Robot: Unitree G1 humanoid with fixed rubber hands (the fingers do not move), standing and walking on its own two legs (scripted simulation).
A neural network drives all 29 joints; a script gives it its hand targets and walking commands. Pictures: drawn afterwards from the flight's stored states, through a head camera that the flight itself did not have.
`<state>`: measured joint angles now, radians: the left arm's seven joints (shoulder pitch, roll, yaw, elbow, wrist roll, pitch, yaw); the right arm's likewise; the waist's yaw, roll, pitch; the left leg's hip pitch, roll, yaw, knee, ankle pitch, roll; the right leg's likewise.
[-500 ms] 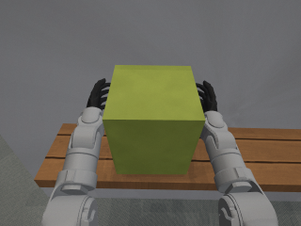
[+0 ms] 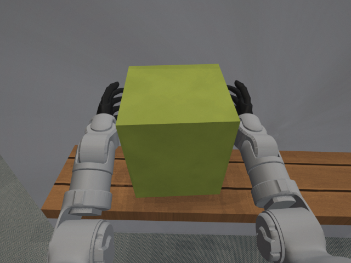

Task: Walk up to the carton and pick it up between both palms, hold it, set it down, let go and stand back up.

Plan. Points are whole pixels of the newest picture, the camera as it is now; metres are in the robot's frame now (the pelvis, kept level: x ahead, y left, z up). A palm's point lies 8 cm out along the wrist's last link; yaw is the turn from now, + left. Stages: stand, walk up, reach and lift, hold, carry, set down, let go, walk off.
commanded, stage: reach and lift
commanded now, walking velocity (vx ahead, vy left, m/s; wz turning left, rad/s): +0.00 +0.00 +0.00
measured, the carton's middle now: (176, 132) +0.40 +0.00 +0.14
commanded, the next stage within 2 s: hold in 1.38 s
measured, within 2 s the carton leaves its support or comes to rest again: neither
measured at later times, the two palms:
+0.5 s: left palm (100, 100) +0.38 +0.16 +0.24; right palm (246, 93) +0.39 -0.14 +0.25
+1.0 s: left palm (96, 92) +0.37 +0.16 +0.26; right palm (247, 79) +0.40 -0.14 +0.28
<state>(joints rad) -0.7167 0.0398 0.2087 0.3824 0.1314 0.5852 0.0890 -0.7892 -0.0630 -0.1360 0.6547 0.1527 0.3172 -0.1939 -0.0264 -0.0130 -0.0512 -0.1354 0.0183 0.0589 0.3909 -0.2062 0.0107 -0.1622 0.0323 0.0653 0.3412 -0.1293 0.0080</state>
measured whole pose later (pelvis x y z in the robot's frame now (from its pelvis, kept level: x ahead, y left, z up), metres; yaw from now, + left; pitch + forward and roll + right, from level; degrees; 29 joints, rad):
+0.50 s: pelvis +0.00 +0.00 +0.00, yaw +0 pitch -3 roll +0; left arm -0.83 0.05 0.25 0.33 0.15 0.79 0.09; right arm -0.95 -0.12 -0.13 0.69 0.22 0.49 -0.20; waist -0.03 -0.01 -0.08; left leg -0.14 0.02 0.06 0.39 -0.20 0.01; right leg -0.16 0.03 0.06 0.34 -0.13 0.01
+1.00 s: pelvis +0.00 +0.00 +0.00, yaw +0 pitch -3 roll -1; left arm -0.89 0.05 0.28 0.34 0.17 0.84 0.07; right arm -1.06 -0.15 -0.13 0.76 0.26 0.53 -0.21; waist -0.03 -0.01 -0.10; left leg -0.14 0.02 0.05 0.39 -0.20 0.01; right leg -0.16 0.03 0.06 0.34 -0.13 0.01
